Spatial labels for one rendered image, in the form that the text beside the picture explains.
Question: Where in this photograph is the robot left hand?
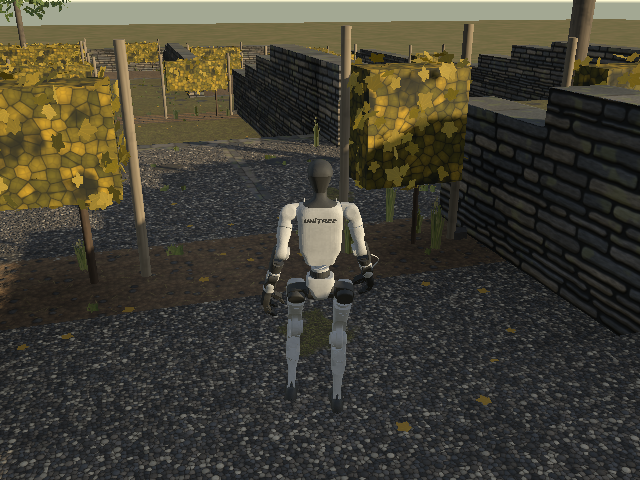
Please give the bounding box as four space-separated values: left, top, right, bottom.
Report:
261 290 285 316

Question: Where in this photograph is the robot right hand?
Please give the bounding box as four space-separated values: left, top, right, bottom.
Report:
352 272 374 294

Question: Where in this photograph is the left robot forearm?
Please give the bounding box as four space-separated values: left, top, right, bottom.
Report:
263 245 284 293

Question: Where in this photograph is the right robot thigh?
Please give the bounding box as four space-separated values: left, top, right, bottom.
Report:
329 279 355 349

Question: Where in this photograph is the left robot upper arm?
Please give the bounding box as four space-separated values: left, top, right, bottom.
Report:
274 203 299 260

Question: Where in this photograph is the right robot forearm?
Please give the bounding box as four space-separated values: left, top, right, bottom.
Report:
356 241 373 278

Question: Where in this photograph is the right robot upper arm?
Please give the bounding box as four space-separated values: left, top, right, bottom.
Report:
341 202 367 257

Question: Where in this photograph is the robot left shin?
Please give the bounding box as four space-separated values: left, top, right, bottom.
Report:
286 319 300 388

